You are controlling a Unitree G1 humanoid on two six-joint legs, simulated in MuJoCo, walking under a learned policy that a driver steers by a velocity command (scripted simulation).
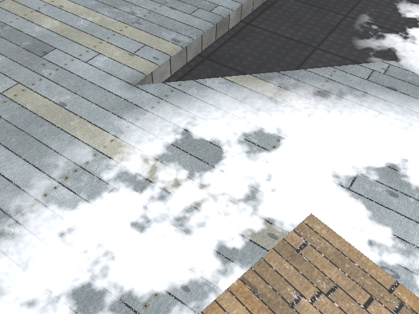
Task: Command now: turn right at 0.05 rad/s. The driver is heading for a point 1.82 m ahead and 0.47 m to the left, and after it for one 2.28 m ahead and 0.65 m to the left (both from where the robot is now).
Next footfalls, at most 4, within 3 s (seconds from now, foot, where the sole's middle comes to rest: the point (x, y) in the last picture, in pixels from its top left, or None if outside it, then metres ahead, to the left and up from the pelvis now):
1.44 left None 0.44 0.06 -0.78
1.98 right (240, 247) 0.76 -0.10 -0.78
2.54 left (189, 187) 1.02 0.09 -0.78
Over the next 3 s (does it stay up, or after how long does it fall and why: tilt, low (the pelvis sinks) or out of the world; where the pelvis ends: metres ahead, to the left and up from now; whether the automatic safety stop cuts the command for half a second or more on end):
stays up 1.13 0.08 -0.01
